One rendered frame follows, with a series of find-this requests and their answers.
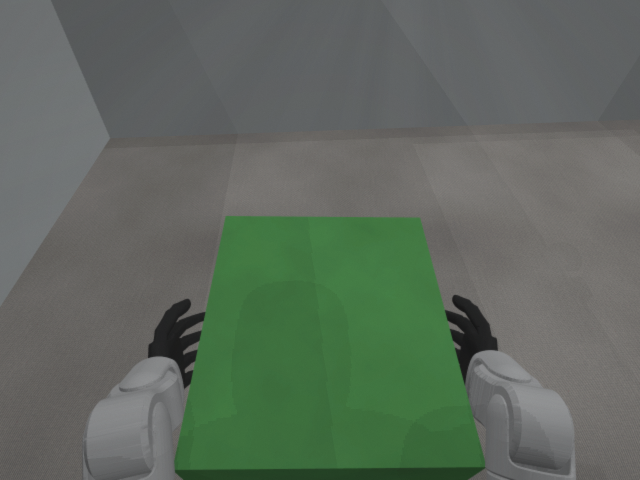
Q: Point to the robot left forearm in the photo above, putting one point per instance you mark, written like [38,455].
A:
[128,435]

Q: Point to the carton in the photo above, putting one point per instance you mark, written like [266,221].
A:
[326,354]

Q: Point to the robot right hand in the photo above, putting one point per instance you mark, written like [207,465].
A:
[477,334]

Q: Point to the robot left hand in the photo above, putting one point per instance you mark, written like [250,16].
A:
[167,341]

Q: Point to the robot right forearm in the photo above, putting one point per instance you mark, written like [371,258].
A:
[529,429]

